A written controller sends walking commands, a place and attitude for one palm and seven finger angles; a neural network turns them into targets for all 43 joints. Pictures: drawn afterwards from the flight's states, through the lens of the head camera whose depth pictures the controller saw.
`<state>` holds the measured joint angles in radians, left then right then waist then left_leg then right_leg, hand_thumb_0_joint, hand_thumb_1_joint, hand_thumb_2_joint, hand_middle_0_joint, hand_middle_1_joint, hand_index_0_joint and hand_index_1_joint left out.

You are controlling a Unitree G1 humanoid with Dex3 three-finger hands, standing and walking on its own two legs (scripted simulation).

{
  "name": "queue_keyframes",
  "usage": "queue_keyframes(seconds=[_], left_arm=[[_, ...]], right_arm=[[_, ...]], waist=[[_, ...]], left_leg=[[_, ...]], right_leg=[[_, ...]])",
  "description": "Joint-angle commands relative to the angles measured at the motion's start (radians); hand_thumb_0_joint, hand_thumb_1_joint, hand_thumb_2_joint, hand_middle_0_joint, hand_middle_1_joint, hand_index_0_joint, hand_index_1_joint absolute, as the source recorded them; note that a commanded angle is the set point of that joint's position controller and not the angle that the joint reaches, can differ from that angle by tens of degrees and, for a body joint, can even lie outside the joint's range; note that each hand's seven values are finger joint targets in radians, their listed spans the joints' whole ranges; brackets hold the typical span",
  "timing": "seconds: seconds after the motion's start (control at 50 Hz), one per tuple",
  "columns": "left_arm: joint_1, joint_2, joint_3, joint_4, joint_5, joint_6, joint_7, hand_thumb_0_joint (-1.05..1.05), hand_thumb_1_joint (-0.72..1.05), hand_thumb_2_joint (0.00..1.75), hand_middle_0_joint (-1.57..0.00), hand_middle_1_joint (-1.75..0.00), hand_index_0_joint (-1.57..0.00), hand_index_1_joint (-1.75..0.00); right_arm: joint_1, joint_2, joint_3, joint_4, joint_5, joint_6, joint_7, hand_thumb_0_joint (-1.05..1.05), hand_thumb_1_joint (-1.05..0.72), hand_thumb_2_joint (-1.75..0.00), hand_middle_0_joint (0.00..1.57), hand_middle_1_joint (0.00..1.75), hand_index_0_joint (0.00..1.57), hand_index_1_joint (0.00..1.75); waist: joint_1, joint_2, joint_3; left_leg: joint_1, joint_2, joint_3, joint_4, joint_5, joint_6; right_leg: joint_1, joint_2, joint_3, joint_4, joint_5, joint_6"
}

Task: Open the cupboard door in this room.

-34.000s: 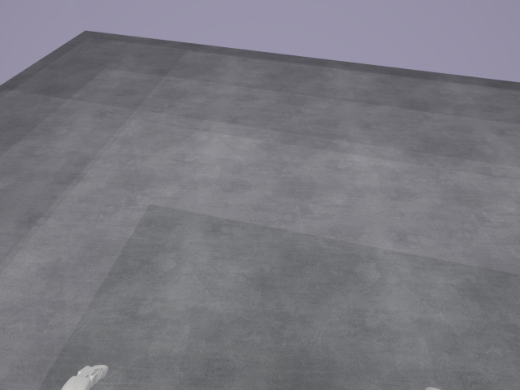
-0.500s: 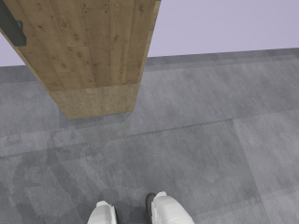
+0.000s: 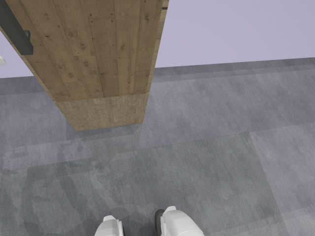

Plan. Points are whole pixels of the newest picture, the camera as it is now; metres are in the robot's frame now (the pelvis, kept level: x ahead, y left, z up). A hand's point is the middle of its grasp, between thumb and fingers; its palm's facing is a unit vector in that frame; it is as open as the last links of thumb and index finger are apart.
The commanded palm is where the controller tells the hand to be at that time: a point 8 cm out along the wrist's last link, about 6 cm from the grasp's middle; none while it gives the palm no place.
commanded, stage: move the hooked fingers beside the handle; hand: left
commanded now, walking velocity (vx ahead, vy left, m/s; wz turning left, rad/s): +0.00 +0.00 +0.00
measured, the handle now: (9, 14) +0.59 +0.24 +0.12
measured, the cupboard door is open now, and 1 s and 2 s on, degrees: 0 0 0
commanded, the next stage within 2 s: slide the fingers in behind the handle in 0.56 s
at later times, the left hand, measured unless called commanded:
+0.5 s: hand out of the picture +0.53 +0.30 +0.12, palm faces +0.04 -1.00 +0.00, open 14.0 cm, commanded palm +0.53 +0.33 +0.11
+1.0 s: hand out of the picture +0.54 +0.29 +0.12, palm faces +0.06 -1.00 +0.01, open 14.0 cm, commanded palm +0.53 +0.30 +0.11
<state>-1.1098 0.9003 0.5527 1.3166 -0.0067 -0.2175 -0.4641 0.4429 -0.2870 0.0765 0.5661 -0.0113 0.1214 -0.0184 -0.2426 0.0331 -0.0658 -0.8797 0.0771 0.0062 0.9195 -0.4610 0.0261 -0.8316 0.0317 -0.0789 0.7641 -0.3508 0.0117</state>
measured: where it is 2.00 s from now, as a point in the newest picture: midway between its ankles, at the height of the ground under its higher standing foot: outside the picture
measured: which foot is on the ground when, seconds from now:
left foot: down 0.00-1.00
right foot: down 0.00-1.00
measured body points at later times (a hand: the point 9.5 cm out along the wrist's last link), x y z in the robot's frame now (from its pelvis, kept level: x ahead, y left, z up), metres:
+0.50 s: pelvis -0.02 +0.00 -0.01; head +0.15 +0.05 +0.40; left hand +0.52 +0.36 +0.12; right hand -0.07 -0.26 -0.09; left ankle -0.03 +0.09 -0.69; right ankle -0.01 -0.14 -0.69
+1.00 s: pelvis -0.01 +0.01 +0.00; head +0.16 +0.05 +0.41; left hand +0.53 +0.34 +0.12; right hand -0.08 -0.24 -0.09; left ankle -0.03 +0.09 -0.69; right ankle -0.01 -0.14 -0.69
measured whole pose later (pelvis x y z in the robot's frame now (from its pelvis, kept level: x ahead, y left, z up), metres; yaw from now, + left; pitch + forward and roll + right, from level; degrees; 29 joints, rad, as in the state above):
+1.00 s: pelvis -0.01 +0.01 +0.00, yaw +0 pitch +25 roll -6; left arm -1.15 0.87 0.51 1.30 -0.03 -0.21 -0.42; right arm 0.50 -0.27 0.08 0.60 -0.02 0.10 0.00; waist -0.25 0.04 -0.07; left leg -0.93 0.07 0.00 0.95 -0.46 0.04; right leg -0.87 0.02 -0.08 0.78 -0.34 0.02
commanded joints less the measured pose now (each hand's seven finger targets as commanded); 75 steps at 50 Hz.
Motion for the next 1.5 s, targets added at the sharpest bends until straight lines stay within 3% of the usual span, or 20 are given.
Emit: queue_keyframes(seconds=[0.0,0.08,0.3,0.36,0.48,0.54,0.58,0.64,0.7,0.72,0.92,0.94,1.02,1.06,1.1,1.16,1.3,1.34,1.42,1.48], left_arm=[[-0.429,0.389,0.068,-0.224,-0.046,-0.097,-0.009,0.00,-0.50,0.30,-0.30,-1.20,-0.30,-1.20],[-0.421,0.363,0.016,-0.128,-0.035,-0.059,-0.039,0.00,-0.50,0.30,-0.30,-1.20,-0.30,-1.20],[-0.482,0.397,0.024,-0.159,-0.059,-0.078,-0.079,0.00,-0.50,0.30,-0.30,-1.20,-0.30,-1.20],[-0.485,0.380,-0.015,-0.104,-0.036,-0.059,-0.068,0.00,-0.50,0.30,-0.30,-1.20,-0.30,-1.20],[-0.521,0.423,0.021,-0.171,-0.024,-0.080,-0.042,0.00,-0.50,0.30,-0.30,-1.20,-0.30,-1.20],[-0.551,0.389,-0.002,-0.173,-0.028,-0.079,-0.041,0.00,-0.50,0.30,-0.30,-1.20,-0.30,-1.20],[-0.537,0.384,0.009,-0.193,-0.027,-0.079,-0.038,0.00,-0.50,0.30,-0.30,-1.20,-0.30,-1.20],[-0.502,0.380,0.013,-0.144,-0.028,-0.057,-0.037,0.00,-0.50,0.30,-0.30,-1.20,-0.30,-1.20],[-0.499,0.300,-0.038,-0.154,-0.027,-0.039,-0.034,0.00,-0.50,0.30,-0.30,-1.20,-0.30,-1.20],[-0.493,0.288,-0.046,-0.136,-0.026,-0.031,-0.029,0.00,-0.50,0.30,-0.30,-1.20,-0.30,-1.20],[-0.484,0.249,-0.010,-0.256,-0.045,-0.071,0.032,0.00,-0.50,0.30,-0.30,-1.20,-0.30,-1.20],[-0.472,0.202,-0.041,-0.245,-0.046,-0.068,0.036,0.00,-0.50,0.30,-0.30,-1.20,-0.30,-1.20],[-0.506,0.174,-0.069,-0.235,-0.038,-0.067,0.051,0.00,-0.50,0.30,-0.30,-1.20,-0.30,-1.20],[-0.503,0.189,-0.067,-0.193,-0.036,-0.059,0.053,0.00,-0.50,0.30,-0.30,-1.20,-0.30,-1.20],[-0.516,0.160,-0.087,-0.213,-0.036,-0.068,0.050,0.00,-0.50,0.30,-0.30,-1.20,-0.30,-1.20],[-0.538,0.129,-0.116,-0.206,-0.043,-0.068,0.048,0.00,-0.50,0.30,-0.30,-1.20,-0.30,-1.20],[-0.532,0.066,-0.139,-0.254,-0.069,-0.085,0.039,0.00,-0.50,0.30,-0.30,-1.20,-0.30,-1.20],[-0.535,0.023,-0.167,-0.244,-0.075,-0.080,0.041,0.00,-0.50,0.30,-0.30,-1.20,-0.30,-1.20],[-0.523,0.052,-0.142,-0.247,-0.073,-0.087,0.051,0.00,-0.50,0.30,-0.30,-1.20,-0.30,-1.20],[-0.549,-0.035,-0.197,-0.289,-0.079,-0.099,0.055,0.00,-0.50,0.30,-0.30,-1.20,-0.30,-1.20]], right_arm=[[0.249,-0.213,-0.075,-0.003,-0.003,-0.004,-0.017,0.00,-0.90,-0.90,0.20,0.30,0.20,0.30],[0.231,-0.212,-0.059,-0.011,0.013,-0.005,-0.026,0.00,-0.90,-0.90,0.20,0.30,0.20,0.30],[0.243,-0.221,-0.054,0.009,0.009,-0.016,-0.039,0.00,-0.90,-0.90,0.20,0.30,0.20,0.30],[0.235,-0.217,-0.043,0.011,0.012,-0.019,-0.041,0.00,-0.90,-0.90,0.20,0.30,0.20,0.30],[0.260,-0.223,-0.046,0.012,-0.001,-0.025,-0.043,0.00,-0.90,-0.90,0.20,0.30,0.20,0.30],[0.260,-0.225,-0.049,0.023,-0.003,-0.026,-0.037,0.00,-0.90,-0.90,0.20,0.30,0.20,0.30],[0.272,-0.227,-0.054,0.021,-0.007,-0.026,-0.033,0.00,-0.90,-0.90,0.20,0.30,0.20,0.30],[0.278,-0.227,-0.052,0.027,-0.006,-0.021,-0.029,0.00,-0.90,-0.90,0.20,0.30,0.20,0.30],[0.281,-0.221,-0.056,0.026,-0.007,-0.022,-0.024,0.00,-0.90,-0.90,0.20,0.30,0.20,0.30],[0.284,-0.221,-0.056,0.028,-0.007,-0.021,-0.023,0.00,-0.90,-0.90,0.20,0.30,0.20,0.30],[0.305,-0.214,-0.077,0.029,-0.022,-0.019,0.002,0.00,-0.90,-0.90,0.20,0.30,0.20,0.30],[0.297,-0.209,-0.078,0.028,-0.020,-0.020,0.006,0.00,-0.90,-0.90,0.20,0.30,0.20,0.30],[0.292,-0.208,-0.079,0.043,-0.017,-0.018,0.004,0.00,-0.90,-0.90,0.20,0.30,0.20,0.30],[0.288,-0.210,-0.074,0.047,-0.014,-0.020,0.000,0.00,-0.90,-0.90,0.20,0.30,0.20,0.30],[0.286,-0.204,-0.075,0.047,-0.013,-0.025,-0.003,0.00,-0.90,-0.90,0.20,0.30,0.20,0.30],[0.285,-0.202,-0.075,0.058,-0.014,-0.029,-0.005,0.00,-0.90,-0.90,0.20,0.30,0.20,0.30],[0.281,-0.199,-0.084,0.071,-0.017,-0.037,-0.005,0.00,-0.90,-0.90,0.20,0.30,0.20,0.30],[0.272,-0.196,-0.084,0.076,-0.017,-0.039,-0.002,0.00,-0.90,-0.90,0.20,0.30,0.20,0.30],[0.269,-0.195,-0.084,0.077,-0.015,-0.044,-0.003,0.00,-0.90,-0.90,0.20,0.30,0.20,0.30],[0.261,-0.186,-0.088,0.082,-0.019,-0.049,0.001,0.00,-0.90,-0.90,0.20,0.30,0.20,0.30]], waist=[[0.005,0.211,-0.535],[-0.007,0.197,-0.452],[-0.020,0.251,-0.516],[-0.029,0.237,-0.426],[-0.021,0.308,-0.527],[-0.036,0.323,-0.514],[-0.026,0.349,-0.551],[-0.026,0.286,-0.507],[-0.030,0.318,-0.498],[-0.036,0.286,-0.466],[-0.009,0.316,-0.546],[-0.016,0.308,-0.525],[-0.034,0.296,-0.491],[-0.042,0.236,-0.455],[-0.038,0.293,-0.492],[-0.055,0.269,-0.479],[-0.049,0.282,-0.531],[-0.057,0.277,-0.500],[-0.044,0.261,-0.523],[-0.051,0.313,-0.506]], left_leg=[[0.411,-0.025,-0.059,-0.044,0.648,0.004],[0.315,-0.039,-0.040,-0.053,0.514,0.018],[0.359,-0.025,-0.054,-0.031,0.514,0.012],[0.300,-0.023,-0.057,-0.036,0.444,0.016],[0.398,-0.015,-0.081,-0.024,0.536,0.003],[0.442,-0.005,-0.098,-0.028,0.557,-0.008],[0.504,-0.001,-0.116,-0.028,0.635,-0.020],[0.471,0.000,-0.117,-0.030,0.631,-0.020],[0.498,0.002,-0.119,-0.036,0.664,-0.027],[0.483,0.003,-0.122,-0.039,0.646,-0.026],[0.563,0.004,-0.124,-0.039,0.769,-0.043],[0.552,0.002,-0.116,-0.039,0.751,-0.037],[0.519,-0.005,-0.104,-0.044,0.678,-0.024],[0.453,-0.012,-0.095,-0.050,0.595,-0.009],[0.486,-0.016,-0.092,-0.049,0.628,-0.012],[0.478,-0.016,-0.090,-0.046,0.597,-0.007],[0.531,-0.016,-0.092,-0.040,0.667,-0.007],[0.518,-0.019,-0.087,-0.041,0.634,-0.005],[0.490,-0.027,-0.079,-0.045,0.616,-0.001],[0.541,-0.024,-0.087,-0.047,0.659,-0.006]], right_leg=[[0.241,0.043,0.034,-0.008,0.477,-0.024],[0.231,0.039,0.042,-0.021,0.416,-0.020],[0.167,0.043,0.037,-0.012,0.354,-0.020],[0.126,0.042,0.033,-0.019,0.282,-0.018],[0.086,0.044,0.019,0.006,0.290,-0.027],[0.036,0.046,0.007,0.002,0.267,-0.023],[0.008,0.048,-0.002,0.009,0.268,-0.028],[0.017,0.051,-0.007,0.001,0.271,-0.023],[-0.014,0.050,-0.011,-0.002,0.270,-0.024],[-0.022,0.052,-0.015,-0.006,0.257,-0.023],[0.028,0.056,-0.011,-0.005,0.323,-0.029],[0.028,0.057,-0.008,-0.010,0.327,-0.028],[0.033,0.055,-0.003,-0.019,0.321,-0.026],[0.065,0.054,0.002,-0.024,0.315,-0.025],[0.069,0.050,0.007,-0.021,0.337,-0.028],[0.068,0.050,0.009,-0.025,0.334,-0.025],[0.089,0.048,0.013,-0.024,0.388,-0.028],[0.078,0.050,0.012,-0.031,0.378,-0.027],[0.131,0.046,0.020,-0.025,0.407,-0.030],[0.091,0.045,0.013,-0.028,0.396,-0.033]])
